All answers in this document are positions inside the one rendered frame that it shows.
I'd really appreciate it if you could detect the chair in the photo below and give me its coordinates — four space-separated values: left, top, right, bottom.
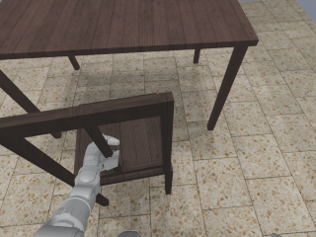
0 91 175 206

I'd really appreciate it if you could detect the left robot upper arm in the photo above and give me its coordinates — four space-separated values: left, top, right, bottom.
35 225 85 237

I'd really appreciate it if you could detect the robot left hand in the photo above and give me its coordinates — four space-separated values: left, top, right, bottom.
83 134 120 172

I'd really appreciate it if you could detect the table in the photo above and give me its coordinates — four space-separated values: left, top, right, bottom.
0 0 259 139

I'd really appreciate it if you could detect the left robot forearm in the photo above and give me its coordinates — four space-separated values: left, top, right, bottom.
33 164 101 237

